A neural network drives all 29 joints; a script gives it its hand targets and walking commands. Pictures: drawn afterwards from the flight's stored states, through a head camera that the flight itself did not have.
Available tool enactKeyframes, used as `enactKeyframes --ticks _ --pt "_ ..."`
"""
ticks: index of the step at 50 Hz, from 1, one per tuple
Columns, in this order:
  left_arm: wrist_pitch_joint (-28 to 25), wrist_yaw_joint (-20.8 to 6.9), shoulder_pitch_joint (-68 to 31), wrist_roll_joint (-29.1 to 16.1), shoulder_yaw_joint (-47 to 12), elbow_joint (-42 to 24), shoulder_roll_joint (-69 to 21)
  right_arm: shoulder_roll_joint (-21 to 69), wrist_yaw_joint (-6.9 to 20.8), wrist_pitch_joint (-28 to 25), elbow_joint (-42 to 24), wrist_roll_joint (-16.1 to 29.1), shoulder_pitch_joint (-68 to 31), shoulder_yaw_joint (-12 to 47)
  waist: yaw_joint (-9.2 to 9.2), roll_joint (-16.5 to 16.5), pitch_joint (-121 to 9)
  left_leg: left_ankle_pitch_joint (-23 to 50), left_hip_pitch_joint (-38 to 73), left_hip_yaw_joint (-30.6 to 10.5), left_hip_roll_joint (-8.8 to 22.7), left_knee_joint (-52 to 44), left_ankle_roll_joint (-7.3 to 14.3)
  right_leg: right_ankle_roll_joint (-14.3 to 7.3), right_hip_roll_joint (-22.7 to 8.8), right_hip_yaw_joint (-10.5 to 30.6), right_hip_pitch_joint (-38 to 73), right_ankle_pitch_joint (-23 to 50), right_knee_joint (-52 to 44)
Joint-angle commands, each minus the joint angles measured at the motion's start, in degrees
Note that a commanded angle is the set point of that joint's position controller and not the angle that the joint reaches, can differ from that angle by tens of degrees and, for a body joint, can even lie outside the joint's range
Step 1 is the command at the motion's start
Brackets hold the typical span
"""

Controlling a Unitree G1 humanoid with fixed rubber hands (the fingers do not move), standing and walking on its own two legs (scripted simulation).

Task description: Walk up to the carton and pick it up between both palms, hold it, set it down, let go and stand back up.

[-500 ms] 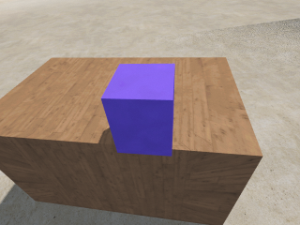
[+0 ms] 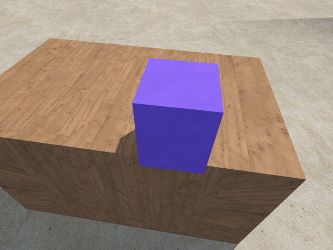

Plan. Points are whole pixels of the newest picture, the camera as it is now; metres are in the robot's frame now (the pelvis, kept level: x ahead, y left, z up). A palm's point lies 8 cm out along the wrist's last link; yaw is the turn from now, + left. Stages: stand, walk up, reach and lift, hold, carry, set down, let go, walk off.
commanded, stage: walk up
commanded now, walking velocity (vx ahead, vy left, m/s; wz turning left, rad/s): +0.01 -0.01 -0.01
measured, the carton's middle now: (177, 116) +0.49 -0.01 +0.06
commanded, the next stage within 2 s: none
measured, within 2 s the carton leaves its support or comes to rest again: neither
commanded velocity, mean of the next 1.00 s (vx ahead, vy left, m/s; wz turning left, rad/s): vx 0.11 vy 0.01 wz -0.02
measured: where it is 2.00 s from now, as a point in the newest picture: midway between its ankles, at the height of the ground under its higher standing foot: outside the picture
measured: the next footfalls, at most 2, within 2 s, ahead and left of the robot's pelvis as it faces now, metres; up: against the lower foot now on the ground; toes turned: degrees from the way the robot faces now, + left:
right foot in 0.16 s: +0.09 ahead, -0.12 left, +0.00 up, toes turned -5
left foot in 0.76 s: +0.09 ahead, +0.16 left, +0.00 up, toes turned +4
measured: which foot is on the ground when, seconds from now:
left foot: down 0.00-0.48, up 0.50-0.74, down 0.76-1.00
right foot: up 0.00-0.14, down 0.16-0.76, up 0.78-1.00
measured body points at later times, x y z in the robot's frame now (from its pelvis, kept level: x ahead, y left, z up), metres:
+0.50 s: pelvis +0.03 -0.03 +0.00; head +0.03 -0.04 +0.45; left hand +0.02 +0.19 -0.16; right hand +0.00 -0.26 -0.16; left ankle -0.04 +0.11 -0.74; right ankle +0.05 -0.11 -0.74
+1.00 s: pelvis +0.10 +0.04 +0.00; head +0.11 +0.06 +0.45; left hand +0.15 +0.27 -0.16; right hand +0.02 -0.15 -0.15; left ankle +0.06 +0.15 -0.75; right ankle +0.14 -0.10 -0.71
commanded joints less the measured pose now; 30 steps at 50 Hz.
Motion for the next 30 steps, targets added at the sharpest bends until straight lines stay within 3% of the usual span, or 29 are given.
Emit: enactKeyframes --ticks 1,4,5,6,7,8,9,10,12,14,15,17,19,20,21,22,23,24,25,26,27,28,30 --pt "0.1 -0.2 4.8 0.3 0.2 -0.3 0.2 -4.7 -0.2 -0.1 0.1 0.5 1.6 0.0 2.12 9.8 3.2 37.5 -1.0 -3.8 11.3 -2.4 6.5 0.8 0.8 0.6 -0.3 4.5 0.5" --pt "0.5 0.1 2.9 0.2 0.5 0.0 1.3 -5.8 0.3 0.2 0.0 0.7 0.1 -0.3 1.91 10.4 1.8 25.4 -5.2 -3.7 10.9 -1.7 6.4 0.5 0.8 -0.2 5.5 10.2 -2.9" --pt "0.4 0.2 0.9 0.3 0.8 -0.8 2.4 -6.1 0.3 0.6 0.2 0.6 -0.4 -0.4 1.81 7.4 3.2 21.2 -7.5 -4.1 10.7 -1.9 6.1 0.3 0.8 0.4 6.6 12.2 -4.8" --pt "0.2 0.3 2.9 0.3 0.7 -0.1 1.8 -6.9 0.1 0.9 0.8 0.5 -1.4 -0.7 3.24 8.0 4.4 16.2 -9.1 -3.9 10.5 -0.4 5.6 0.3 0.4 0.1 8.9 17.1 -9.9" --pt "-0.1 0.5 3.5 0.5 0.8 0.1 2.5 -6.1 0.1 1.2 0.8 0.7 -0.5 -0.6 2.67 6.9 5.5 10.0 -10.8 -4.1 8.8 0.0 3.9 0.1 -0.1 1.5 10.8 20.9 -13.0" --pt "-0.5 0.6 4.7 0.7 1.1 0.2 4.2 -6.3 0.2 1.3 1.0 0.4 2.0 -0.8 1.65 1.6 5.0 3.8 -11.8 -3.7 7.5 3.2 2.2 -0.7 -4.0 6.1 13.3 26.9 -16.2" --pt "-0.8 0.5 2.6 0.6 1.4 -0.1 6.3 -3.1 0.2 2.1 1.2 0.9 4.5 0.0 0.01 -9.4 7.4 -2.9 -9.8 -2.4 4.2 4.6 0.5 -3.1 -8.4 12.0 7.7 29.4 -19.5" --pt "-0.9 0.6 1.4 0.1 0.9 -0.2 4.5 -2.7 0.1 2.6 2.2 1.0 5.6 0.0 -0.46 -12.1 6.4 -4.1 -5.3 -2.4 3.1 5.1 0.2 -4.3 -8.1 13.0 5.9 27.3 -20.1" --pt "-1.3 0.7 1.3 0.0 0.5 -0.8 3.2 -4.5 0.3 2.8 2.8 1.1 5.8 -0.4 -0.75 -8.1 2.8 -3.2 -2.0 -2.6 2.7 5.4 -0.1 -4.8 -7.6 13.7 6.8 24.8 -22.0" --pt "-1.6 0.9 1.7 -0.5 0.3 -1.0 3.8 -4.4 0.5 2.6 3.5 1.0 5.8 -0.5 -0.78 0.8 -0.3 -0.4 0.3 -2.6 3.2 2.8 0.1 -5.3 -6.0 12.4 8.5 25.9 -21.3" --pt "-1.8 1.0 0.1 -0.5 0.8 -1.4 4.6 -2.8 0.4 2.5 4.4 0.9 6.9 -0.3 -1.05 1.8 -0.3 1.3 -0.4 -3.3 3.7 1.5 -0.3 -5.1 -5.3 10.7 10.9 26.3 -20.4" --pt "-1.8 1.0 0.9 -0.4 0.8 -0.4 4.2 -2.9 0.2 2.4 4.1 0.9 5.3 -0.2 -0.26 0.2 1.2 3.0 -0.1 -3.8 4.6 0.6 -0.5 -4.0 -3.8 8.3 9.8 28.6 -20.2" --pt "-1.7 0.9 -0.1 -0.4 0.7 0.2 3.0 -3.9 0.0 2.4 4.4 0.9 4.4 -0.5 -0.14 -1.0 2.9 3.3 -1.1 -4.1 4.9 -1.0 -0.9 -4.0 -3.7 8.4 10.6 28.9 -19.9" --pt "-1.6 0.9 0.0 -0.4 0.7 -0.1 2.6 -4.4 0.0 2.4 5.0 0.9 5.0 -0.5 0.06 2.7 2.6 2.2 -2.3 -3.8 4.6 -1.5 -1.0 -3.8 -3.4 7.8 12.2 26.9 -19.9" --pt "-1.5 0.9 0.1 -0.4 1.2 0.1 4.1 -3.8 -0.1 2.4 5.2 0.8 5.1 -0.1 0.12 0.3 2.5 2.0 -2.6 -3.9 4.6 -1.9 -1.0 -4.0 -3.2 7.8 12.0 26.1 -19.8" --pt "-1.4 1.1 0.3 -0.4 1.2 0.1 3.6 -4.8 -0.2 2.3 5.0 0.3 5.4 -0.7 0.78 3.0 1.7 2.4 -2.4 -4.0 4.6 -2.2 -1.8 -3.7 -3.2 7.6 12.7 26.1 -19.4" --pt "-1.6 0.2 5.0 0.1 2.4 -0.2 6.4 -8.0 0.3 2.7 5.7 0.3 9.2 -1.8 2.85 5.4 -4.4 -24.5 -6.5 -2.4 2.8 1.7 -1.1 -4.8 -6.1 12.7 17.2 -12.1 -20.9" --pt "-1.0 0.2 4.9 0.4 3.1 0.0 9.4 -7.7 0.6 3.3 4.6 0.1 5.8 -1.8 3.85 0.7 1.1 -27.1 -14.9 -1.2 1.9 7.7 -1.3 -6.6 -10.1 19.2 15.1 -21.9 -24.4" --pt "-0.7 0.5 5.9 0.7 3.8 0.4 9.5 -5.1 0.8 3.5 3.0 -0.3 2.6 -1.5 5.19 -4.6 5.8 -20.4 -19.7 0.4 0.9 14.2 -1.1 -8.3 -15.2 25.6 14.9 -23.5 -28.0" --pt "-0.4 0.4 7.7 0.8 4.3 1.5 10.1 -4.4 1.2 3.5 0.8 -0.7 -1.5 -1.8 6.77 -7.5 11.6 -15.8 -24.3 0.0 2.0 21.6 -1.0 -9.6 -19.2 30.3 10.5 -23.3 -32.2" --pt "-0.5 0.5 9.7 0.7 3.8 1.9 8.2 -4.9 1.7 3.0 -0.5 -1.2 -3.0 -2.7 7.10 -5.7 12.1 -13.8 -23.9 -2.3 3.2 26.4 -0.5 -10.7 -21.1 32.9 8.1 -18.6 -34.8" --pt "-0.8 0.5 8.4 0.5 3.4 1.5 6.6 -4.1 2.2 2.6 -1.1 -1.7 -2.5 -3.1 6.04 -3.8 10.1 -10.8 -23.2 -3.9 4.5 28.8 -0.5 -10.1 -20.1 29.7 7.6 -15.2 -35.3" --pt "-1.8 0.4 2.6 0.3 3.2 -0.5 6.2 -3.2 2.9 1.4 -1.4 -1.7 -0.3 -3.8 1.87 -1.7 7.4 -8.3 -17.7 -3.3 3.7 27.1 -1.1 -8.1 -15.2 22.0 3.1 -6.6 -33.5"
